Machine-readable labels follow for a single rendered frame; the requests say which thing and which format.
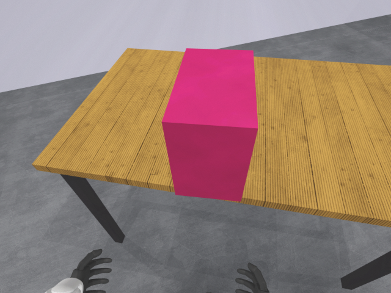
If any robot right hand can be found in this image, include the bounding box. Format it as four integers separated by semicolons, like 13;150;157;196
235;263;269;293

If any carton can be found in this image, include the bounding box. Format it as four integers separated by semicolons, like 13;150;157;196
162;48;258;201

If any robot left forearm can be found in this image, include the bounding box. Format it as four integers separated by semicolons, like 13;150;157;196
45;278;84;293

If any table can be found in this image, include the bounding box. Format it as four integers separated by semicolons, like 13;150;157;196
32;48;391;290

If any robot left hand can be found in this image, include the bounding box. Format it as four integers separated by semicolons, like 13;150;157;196
71;249;112;293

